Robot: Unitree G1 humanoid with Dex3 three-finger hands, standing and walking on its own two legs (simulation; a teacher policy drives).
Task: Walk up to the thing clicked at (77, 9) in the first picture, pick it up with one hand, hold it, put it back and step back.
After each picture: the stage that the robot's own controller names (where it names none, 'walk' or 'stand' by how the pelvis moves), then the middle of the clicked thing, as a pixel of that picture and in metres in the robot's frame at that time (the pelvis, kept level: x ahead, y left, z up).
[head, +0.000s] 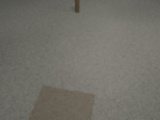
stand; (77, 4) +2.20 +0.08 -0.65
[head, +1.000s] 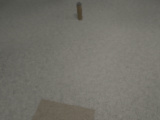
walk; (79, 11) +2.07 +0.21 -0.66
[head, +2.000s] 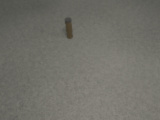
walk; (69, 28) +1.41 +0.26 -0.65
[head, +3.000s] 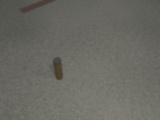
walk; (58, 69) +0.88 +0.24 -0.63
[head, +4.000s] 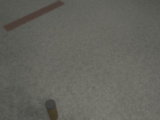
walk; (52, 111) +0.50 +0.21 -0.64
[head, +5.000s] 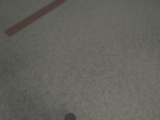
stand; out of the picture +0.36 +0.10 -0.62
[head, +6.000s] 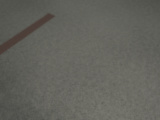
stand; out of the picture +0.33 +0.14 -0.65
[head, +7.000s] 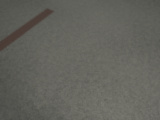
walk; out of the picture +0.30 +0.11 -0.64
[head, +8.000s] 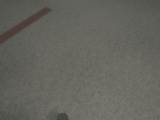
walk; out of the picture +0.41 +0.13 -0.63
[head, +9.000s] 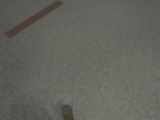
walk; (68, 116) +0.43 +0.15 -0.63
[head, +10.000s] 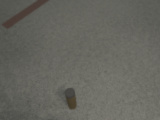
stand; (71, 99) +0.52 +0.14 -0.62
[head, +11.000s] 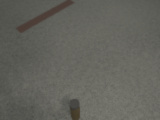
stand; (75, 110) +0.49 +0.09 -0.63
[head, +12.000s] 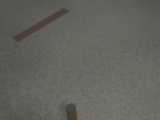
stand; (72, 115) +0.50 +0.11 -0.66
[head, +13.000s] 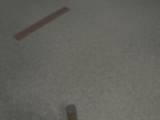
stand; (72, 116) +0.48 +0.11 -0.66
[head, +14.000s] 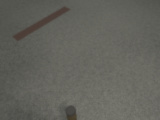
stand; (71, 117) +0.47 +0.11 -0.66
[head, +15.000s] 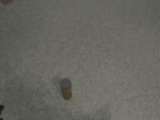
go down; (66, 90) +0.51 +0.10 -0.56
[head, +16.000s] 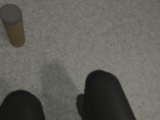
go down; (14, 29) +0.58 +0.14 -0.25
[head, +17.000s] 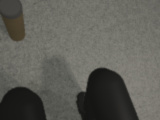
close in; (14, 22) +0.57 +0.14 -0.25
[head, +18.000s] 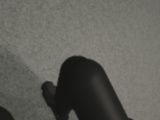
close in; out of the picture +0.57 +0.19 -0.20
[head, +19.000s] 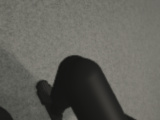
close; out of the picture +0.56 +0.19 -0.21
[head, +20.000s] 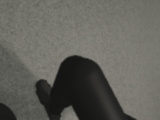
close; out of the picture +0.55 +0.18 -0.22
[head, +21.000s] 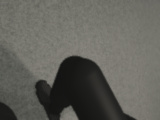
close; out of the picture +0.55 +0.18 -0.22
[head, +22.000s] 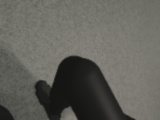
close; out of the picture +0.55 +0.18 -0.22
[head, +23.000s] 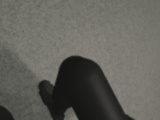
close in; out of the picture +0.55 +0.19 -0.22
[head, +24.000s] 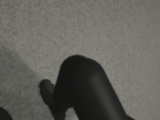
close in; out of the picture +0.55 +0.19 -0.21
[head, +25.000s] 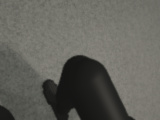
close in; out of the picture +0.56 +0.19 -0.20
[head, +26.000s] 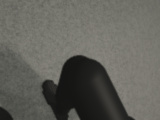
close in; out of the picture +0.57 +0.19 -0.20
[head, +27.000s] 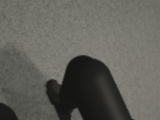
close in; out of the picture +0.58 +0.19 -0.20
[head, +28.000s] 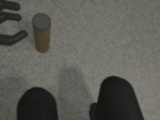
lift; (42, 36) +0.57 +0.11 -0.26
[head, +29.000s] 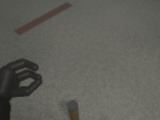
hold; (73, 112) +0.50 +0.08 -0.59
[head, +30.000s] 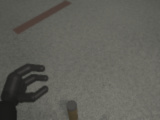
hold; (72, 112) +0.49 +0.09 -0.61
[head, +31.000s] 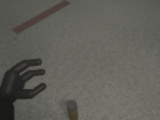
hold; (72, 111) +0.49 +0.09 -0.61
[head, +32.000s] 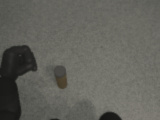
crouch; (61, 78) +0.52 +0.09 -0.49
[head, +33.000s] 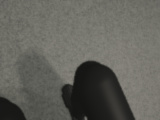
lower; out of the picture +0.57 +0.15 -0.21
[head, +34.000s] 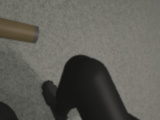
hold; (2, 28) +0.52 +0.03 -0.29
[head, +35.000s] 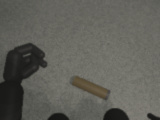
hold; (91, 87) +0.47 -0.07 -0.55
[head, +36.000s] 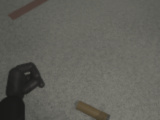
crouch; (92, 112) +0.44 -0.07 -0.69
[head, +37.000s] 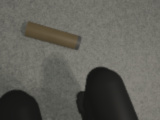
lower; (54, 36) +0.54 -0.05 -0.34
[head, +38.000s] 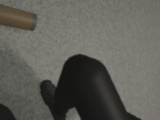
lower; out of the picture +0.57 +0.02 -0.29
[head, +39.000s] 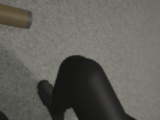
lower; out of the picture +0.57 +0.02 -0.30
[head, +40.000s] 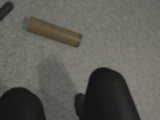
hold; (55, 32) +0.57 -0.03 -0.32
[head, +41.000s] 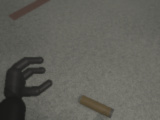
lower; (96, 106) +0.50 -0.10 -0.65
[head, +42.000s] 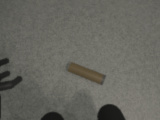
stand; (86, 73) +0.52 -0.09 -0.56
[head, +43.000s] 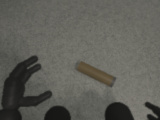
lower; (96, 73) +0.52 -0.10 -0.51
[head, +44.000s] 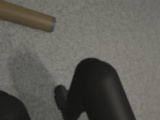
lower; (23, 16) +0.59 +0.00 -0.28
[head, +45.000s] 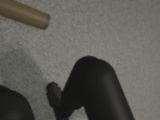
lower; (17, 11) +0.59 +0.01 -0.29
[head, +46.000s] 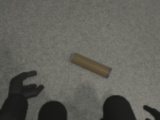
hold; (91, 65) +0.54 -0.09 -0.47
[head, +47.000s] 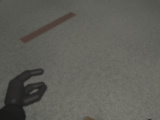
hold; out of the picture +0.46 -0.10 -0.70
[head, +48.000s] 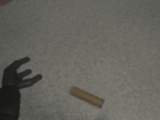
withdraw; (87, 97) +0.49 -0.08 -0.68
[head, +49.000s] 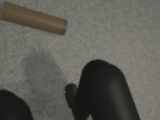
lower; (36, 19) +0.57 -0.02 -0.29
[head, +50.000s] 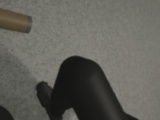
lower; out of the picture +0.56 +0.03 -0.30
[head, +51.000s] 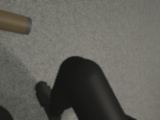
lower; out of the picture +0.55 +0.03 -0.31
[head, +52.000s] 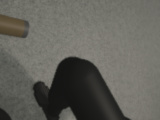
withdraw; out of the picture +0.54 +0.03 -0.32
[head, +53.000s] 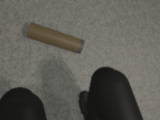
stand; (56, 38) +0.53 -0.01 -0.31
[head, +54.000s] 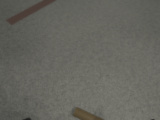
hold; (90, 118) +0.43 -0.07 -0.66
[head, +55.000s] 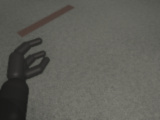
lower; out of the picture +0.40 -0.06 -0.71
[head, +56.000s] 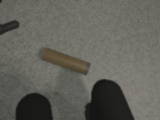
lower; (66, 61) +0.46 -0.03 -0.41
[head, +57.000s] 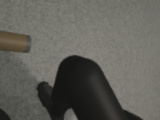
lower; out of the picture +0.48 +0.05 -0.30
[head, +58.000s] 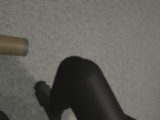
lower; out of the picture +0.46 +0.06 -0.30
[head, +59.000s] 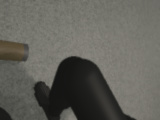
lower; out of the picture +0.45 +0.06 -0.31
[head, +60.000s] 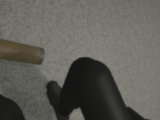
stand; (8, 50) +0.43 +0.05 -0.31
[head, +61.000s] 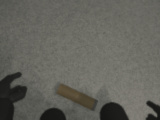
stand; (77, 96) +0.37 -0.01 -0.53
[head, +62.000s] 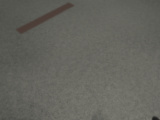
stand; out of the picture +0.30 -0.01 -0.68
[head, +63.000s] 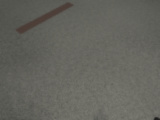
stand; out of the picture +0.28 +0.01 -0.68
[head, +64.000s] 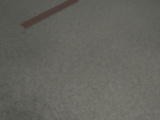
stand; out of the picture +0.26 +0.02 -0.71
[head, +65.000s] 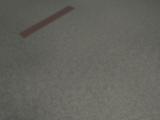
stand; out of the picture +0.25 +0.04 -0.74
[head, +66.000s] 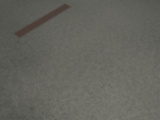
stand; out of the picture +0.21 +0.06 -0.75
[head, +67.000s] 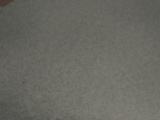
walk; out of the picture +0.25 +0.04 -0.73
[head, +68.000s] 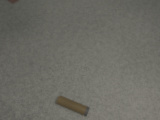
walk; (72, 105) +0.47 +0.12 -0.71
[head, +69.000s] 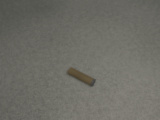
stand; (81, 76) +0.75 +0.07 -0.71
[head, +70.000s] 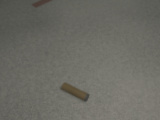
stand; (75, 91) +0.72 +0.09 -0.74
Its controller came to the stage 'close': yes
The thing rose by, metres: 0.00
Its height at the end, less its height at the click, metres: -0.09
